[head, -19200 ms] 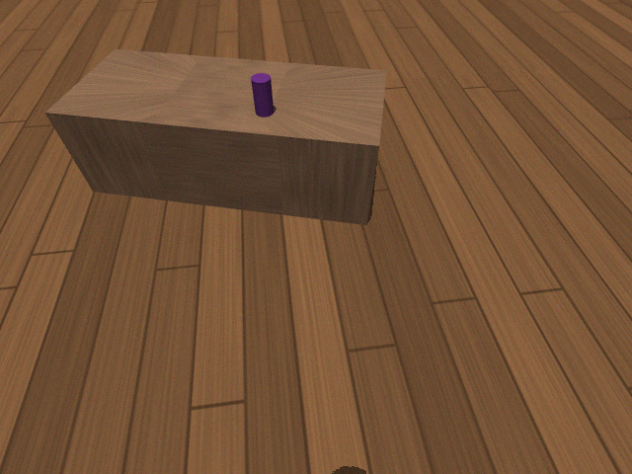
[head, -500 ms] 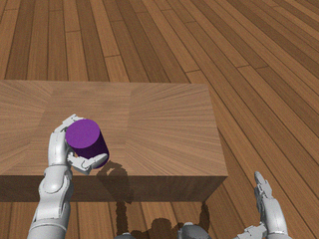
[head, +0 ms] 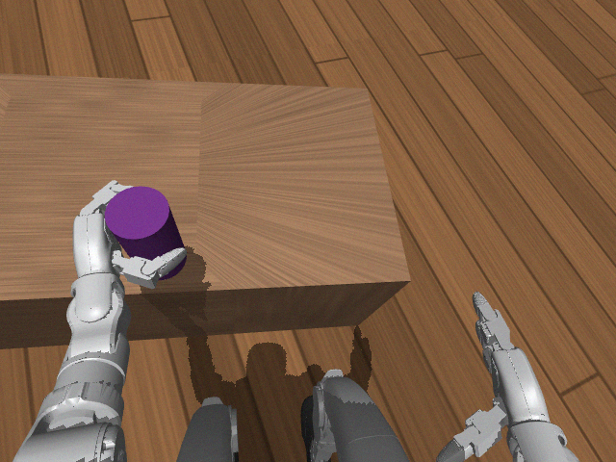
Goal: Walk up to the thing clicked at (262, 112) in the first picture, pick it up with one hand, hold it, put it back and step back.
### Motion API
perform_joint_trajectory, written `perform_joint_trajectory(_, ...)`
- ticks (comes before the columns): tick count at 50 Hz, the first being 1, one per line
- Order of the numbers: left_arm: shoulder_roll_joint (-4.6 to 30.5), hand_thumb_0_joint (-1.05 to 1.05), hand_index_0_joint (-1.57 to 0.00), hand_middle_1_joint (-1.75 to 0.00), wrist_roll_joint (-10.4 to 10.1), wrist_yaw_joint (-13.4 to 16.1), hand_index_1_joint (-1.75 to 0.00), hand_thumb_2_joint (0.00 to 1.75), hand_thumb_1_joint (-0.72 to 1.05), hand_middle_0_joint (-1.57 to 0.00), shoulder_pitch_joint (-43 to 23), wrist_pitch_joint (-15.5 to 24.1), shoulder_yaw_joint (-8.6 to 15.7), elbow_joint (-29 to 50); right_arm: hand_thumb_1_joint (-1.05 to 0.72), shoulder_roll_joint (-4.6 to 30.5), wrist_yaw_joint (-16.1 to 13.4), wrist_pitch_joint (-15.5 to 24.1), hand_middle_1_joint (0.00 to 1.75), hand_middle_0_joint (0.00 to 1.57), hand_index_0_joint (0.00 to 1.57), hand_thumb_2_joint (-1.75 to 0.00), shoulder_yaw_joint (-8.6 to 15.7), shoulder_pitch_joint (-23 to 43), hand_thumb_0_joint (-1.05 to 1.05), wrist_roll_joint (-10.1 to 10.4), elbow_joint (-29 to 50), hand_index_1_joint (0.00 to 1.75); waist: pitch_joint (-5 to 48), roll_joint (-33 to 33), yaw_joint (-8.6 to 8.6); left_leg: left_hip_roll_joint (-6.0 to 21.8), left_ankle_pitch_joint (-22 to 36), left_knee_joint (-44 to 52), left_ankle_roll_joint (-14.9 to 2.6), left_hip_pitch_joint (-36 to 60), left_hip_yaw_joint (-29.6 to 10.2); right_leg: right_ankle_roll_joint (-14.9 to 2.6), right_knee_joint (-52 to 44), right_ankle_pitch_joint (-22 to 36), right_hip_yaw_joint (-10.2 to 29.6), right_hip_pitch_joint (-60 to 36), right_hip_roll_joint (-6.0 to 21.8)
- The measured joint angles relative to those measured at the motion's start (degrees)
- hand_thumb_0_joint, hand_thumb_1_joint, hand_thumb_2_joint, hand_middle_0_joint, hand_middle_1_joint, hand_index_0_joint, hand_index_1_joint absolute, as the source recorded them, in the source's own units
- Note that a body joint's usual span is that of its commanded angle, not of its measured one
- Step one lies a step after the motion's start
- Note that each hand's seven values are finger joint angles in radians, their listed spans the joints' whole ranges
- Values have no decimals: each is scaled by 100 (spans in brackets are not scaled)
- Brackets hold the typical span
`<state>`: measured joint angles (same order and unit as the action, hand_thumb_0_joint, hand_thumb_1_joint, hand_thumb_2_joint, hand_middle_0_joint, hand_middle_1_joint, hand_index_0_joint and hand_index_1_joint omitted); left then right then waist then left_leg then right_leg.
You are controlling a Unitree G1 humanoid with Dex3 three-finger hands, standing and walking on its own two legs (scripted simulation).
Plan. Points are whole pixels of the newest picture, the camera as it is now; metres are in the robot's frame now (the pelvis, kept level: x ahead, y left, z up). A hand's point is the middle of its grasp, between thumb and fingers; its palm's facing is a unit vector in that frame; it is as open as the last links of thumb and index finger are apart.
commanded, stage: crouch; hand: left
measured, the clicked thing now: (151, 237) +0.41 +0.16 -0.03
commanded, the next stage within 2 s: lower in 0.62 s
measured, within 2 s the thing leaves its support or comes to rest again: rests again in 1.72 s
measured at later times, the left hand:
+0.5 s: hand (164, 197) +0.50 +0.16 -0.08, palm faces +0.11 -0.99 -0.03, open 10.2 cm
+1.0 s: hand (170, 204) +0.51 +0.15 -0.12, palm faces +0.12 -0.99 -0.03, open 10.1 cm
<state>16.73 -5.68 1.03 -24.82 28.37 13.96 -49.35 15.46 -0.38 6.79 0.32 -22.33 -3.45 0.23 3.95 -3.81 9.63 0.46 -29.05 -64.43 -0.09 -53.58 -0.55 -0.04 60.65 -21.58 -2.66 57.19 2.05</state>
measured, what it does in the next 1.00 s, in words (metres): lowers itself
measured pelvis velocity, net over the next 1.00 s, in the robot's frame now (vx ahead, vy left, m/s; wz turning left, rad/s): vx -0.01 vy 0.00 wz -0.02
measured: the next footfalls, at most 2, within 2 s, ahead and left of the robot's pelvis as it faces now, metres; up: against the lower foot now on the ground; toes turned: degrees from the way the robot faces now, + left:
none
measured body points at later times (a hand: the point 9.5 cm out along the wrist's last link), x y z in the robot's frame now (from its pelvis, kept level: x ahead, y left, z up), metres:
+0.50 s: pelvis +0.00 +0.00 -0.05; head +0.18 +0.04 +0.36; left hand +0.49 +0.21 -0.08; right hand +0.16 -0.27 -0.02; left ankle +0.02 +0.12 -0.65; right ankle +0.07 -0.13 -0.65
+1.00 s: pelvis -0.01 +0.00 -0.08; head +0.18 +0.05 +0.32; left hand +0.50 +0.21 -0.12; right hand +0.16 -0.26 -0.02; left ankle +0.02 +0.12 -0.65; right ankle +0.07 -0.13 -0.65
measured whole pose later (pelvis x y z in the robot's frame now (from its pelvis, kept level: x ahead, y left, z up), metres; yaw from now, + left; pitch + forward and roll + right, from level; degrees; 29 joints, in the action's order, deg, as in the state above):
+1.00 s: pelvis -0.01 +0.00 -0.08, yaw -1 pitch +30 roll -3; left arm 30.8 0.6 1.5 -47.6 35.7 24.8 -73.6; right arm 17.6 4.3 2.3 1.3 -22.4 -4.4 16.4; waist 7.0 -2.3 21.0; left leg 1.1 -35.3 -84.9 0.0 -79.9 -2.3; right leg -0.3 78.9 -26.3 -3.8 82.9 1.7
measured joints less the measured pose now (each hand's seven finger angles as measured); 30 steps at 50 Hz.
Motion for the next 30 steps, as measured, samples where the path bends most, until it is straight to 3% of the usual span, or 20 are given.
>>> perform_joint_trajectory(6, 124, -3, -80, -109, 143, 54, -114, 110, -54, -70, -423, 230, 87, -409, 55, -23, 113, -33, 6, 6, 6, -5, -8, 61, -1, -64, 90, 6, 191, 113, 153, 1, -191, -398, -1, -413, -74, 3, 344, -173, -64, 373, 8)
perform_joint_trajectory(19, 859, -3, -79, -109, 344, -69, -114, 110, -53, -70, -2067, 552, 776, -2024, 56, 36, 339, -328, 6, 6, 6, -4, 105, 48, -1, -97, 514, 6, 224, 194, 599, 20, -407, -1172, -27, -1567, -43, 12, 1078, -327, -14, 1551, -1)
perform_joint_trajectory(25, 993, -3, -79, -109, 454, -100, -114, 110, -52, -70, -1916, 520, 898, -1882, 55, 103, 398, -436, 6, 6, 6, -4, 124, -70, -1, -96, 924, 6, 315, 141, 795, 55, -496, -1410, -3, -1903, -56, -9, 1296, -388, -21, 1896, -33)
perform_joint_trajectory(30, 969, -3, -79, -109, 514, 18, -114, 110, -52, -70, -1680, 412, 916, -1704, 54, 107, 399, -481, 6, 6, 6, -5, 117, -51, -1, -108, 1131, 6, 410, 134, 856, 78, -557, -1535, 18, -2001, -112, -26, 1385, -435, -73, 1972, -53)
